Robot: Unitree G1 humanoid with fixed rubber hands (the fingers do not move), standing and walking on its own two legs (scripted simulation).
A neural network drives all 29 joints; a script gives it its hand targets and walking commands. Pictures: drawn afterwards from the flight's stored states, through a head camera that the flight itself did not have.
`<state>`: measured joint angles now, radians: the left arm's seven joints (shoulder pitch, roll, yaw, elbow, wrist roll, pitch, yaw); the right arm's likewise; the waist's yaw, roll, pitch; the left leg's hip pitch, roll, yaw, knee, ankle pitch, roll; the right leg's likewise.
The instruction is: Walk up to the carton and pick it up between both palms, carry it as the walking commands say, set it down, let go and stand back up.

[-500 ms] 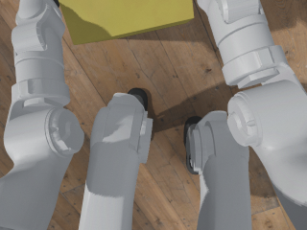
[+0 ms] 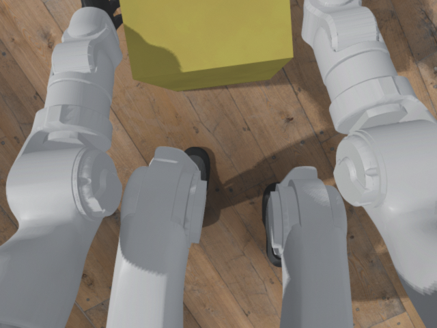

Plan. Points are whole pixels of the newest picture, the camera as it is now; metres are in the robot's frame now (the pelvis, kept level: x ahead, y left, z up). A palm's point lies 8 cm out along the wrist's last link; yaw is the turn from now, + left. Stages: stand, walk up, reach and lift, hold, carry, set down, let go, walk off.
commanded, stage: set down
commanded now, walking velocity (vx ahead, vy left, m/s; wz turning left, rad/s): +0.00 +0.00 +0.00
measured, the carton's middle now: (210, 12) +0.54 +0.11 -0.23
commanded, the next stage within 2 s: none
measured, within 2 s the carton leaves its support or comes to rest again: rests again in 0.12 s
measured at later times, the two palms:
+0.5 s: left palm (104, 11) +0.50 +0.25 -0.17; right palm out of the picture +0.58 -0.04 -0.17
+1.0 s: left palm (95, 17) +0.49 +0.26 -0.17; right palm out of the picture +0.58 -0.04 -0.18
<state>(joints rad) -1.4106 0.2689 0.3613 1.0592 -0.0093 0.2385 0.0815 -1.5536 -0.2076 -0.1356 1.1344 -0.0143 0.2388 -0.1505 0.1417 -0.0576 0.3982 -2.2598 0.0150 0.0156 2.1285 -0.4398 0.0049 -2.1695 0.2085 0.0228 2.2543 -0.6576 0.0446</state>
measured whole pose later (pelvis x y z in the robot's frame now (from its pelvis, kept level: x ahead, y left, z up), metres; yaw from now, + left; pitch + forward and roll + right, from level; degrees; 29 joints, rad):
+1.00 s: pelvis +0.01 +0.00 +0.00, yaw +0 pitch +36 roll +2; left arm -1.40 0.27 0.40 1.16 -0.07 0.05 0.06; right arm -1.51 -0.28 0.01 1.11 0.09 0.13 -0.14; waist 0.17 -0.02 0.39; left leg -2.28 0.02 0.02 2.13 -0.48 0.00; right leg -2.20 0.16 0.01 2.25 -0.68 0.01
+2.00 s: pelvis -0.01 +0.00 +0.11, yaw +1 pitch +30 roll -1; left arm -1.38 0.34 0.28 0.68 -0.18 0.33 0.13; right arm -1.54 -0.41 -0.06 0.85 0.15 0.36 -0.13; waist 0.15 -0.03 0.52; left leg -1.90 -0.02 -0.03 1.79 -0.41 -0.01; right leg -1.80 0.09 -0.03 1.88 -0.60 -0.02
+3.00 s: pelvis +0.07 +0.02 +0.33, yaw +2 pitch +34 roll -3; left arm -0.71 0.25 0.25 0.63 0.07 0.20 -0.07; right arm -0.83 -0.15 -0.23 0.69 -0.09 0.24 -0.12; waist 0.08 -0.05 0.11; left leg -1.26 -0.04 -0.03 0.88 -0.21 0.03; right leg -1.16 0.07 0.05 0.92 -0.35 0.02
